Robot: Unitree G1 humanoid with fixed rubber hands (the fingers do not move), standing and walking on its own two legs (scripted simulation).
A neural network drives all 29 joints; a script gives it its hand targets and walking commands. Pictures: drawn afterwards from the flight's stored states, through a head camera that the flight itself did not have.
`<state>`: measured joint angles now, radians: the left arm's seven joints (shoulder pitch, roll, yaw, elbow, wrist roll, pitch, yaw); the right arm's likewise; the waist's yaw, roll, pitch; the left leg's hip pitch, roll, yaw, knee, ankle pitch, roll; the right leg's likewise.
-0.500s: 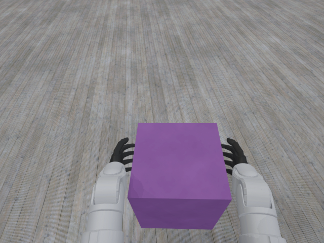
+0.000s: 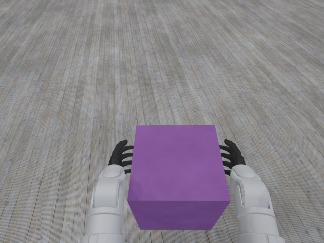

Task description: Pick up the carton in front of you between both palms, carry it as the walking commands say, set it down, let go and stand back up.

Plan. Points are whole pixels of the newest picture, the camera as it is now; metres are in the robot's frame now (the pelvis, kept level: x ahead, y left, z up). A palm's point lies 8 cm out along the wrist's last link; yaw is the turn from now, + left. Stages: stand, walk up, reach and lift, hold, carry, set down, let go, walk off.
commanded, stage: hold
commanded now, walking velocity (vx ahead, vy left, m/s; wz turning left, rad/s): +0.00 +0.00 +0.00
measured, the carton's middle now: (175, 180) +0.29 +0.00 -0.05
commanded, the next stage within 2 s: set down in 0.36 s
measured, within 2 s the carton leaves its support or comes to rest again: neither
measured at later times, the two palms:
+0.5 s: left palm (112, 162) +0.29 +0.16 +0.04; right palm (234, 172) +0.27 -0.13 +0.04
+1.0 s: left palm (127, 178) +0.34 +0.16 -0.15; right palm (216, 180) +0.34 -0.14 -0.14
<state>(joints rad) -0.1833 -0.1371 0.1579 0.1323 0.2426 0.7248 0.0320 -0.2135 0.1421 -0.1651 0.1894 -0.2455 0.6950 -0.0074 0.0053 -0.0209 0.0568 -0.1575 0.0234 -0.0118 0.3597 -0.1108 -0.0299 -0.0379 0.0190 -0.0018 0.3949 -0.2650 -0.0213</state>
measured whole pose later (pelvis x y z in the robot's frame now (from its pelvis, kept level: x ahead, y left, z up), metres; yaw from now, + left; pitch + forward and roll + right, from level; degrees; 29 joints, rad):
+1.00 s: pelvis -0.04 +0.02 -0.06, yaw -5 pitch +24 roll -1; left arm -0.57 -0.14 0.43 0.50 0.29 0.19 0.01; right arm -0.61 0.14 -0.40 0.58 -0.27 0.16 -0.02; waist 0.04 -0.04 0.05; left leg -1.04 -0.03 -0.08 0.85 -0.23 -0.02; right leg -0.96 0.08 0.10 0.90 -0.37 0.01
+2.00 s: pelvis -0.09 +0.03 -0.31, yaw -8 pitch +47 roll -3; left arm -1.16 0.03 0.52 0.66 0.22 0.31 0.08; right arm -1.29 -0.11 -0.37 0.88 -0.16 0.26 -0.08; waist 0.09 -0.06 0.01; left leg -2.17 -0.09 -0.10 1.78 -0.43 -0.07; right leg -2.08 0.18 0.07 1.85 -0.60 0.07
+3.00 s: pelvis -0.09 +0.02 -0.39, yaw -8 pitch +39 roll +2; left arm -1.36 0.20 0.52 0.90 0.10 0.22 0.00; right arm -1.58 -0.25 -0.15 1.14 -0.06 0.20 -0.10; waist 0.15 -0.04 0.35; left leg -2.25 -0.02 -0.04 2.10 -0.52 -0.07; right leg -2.20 0.19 0.04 2.20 -0.67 0.03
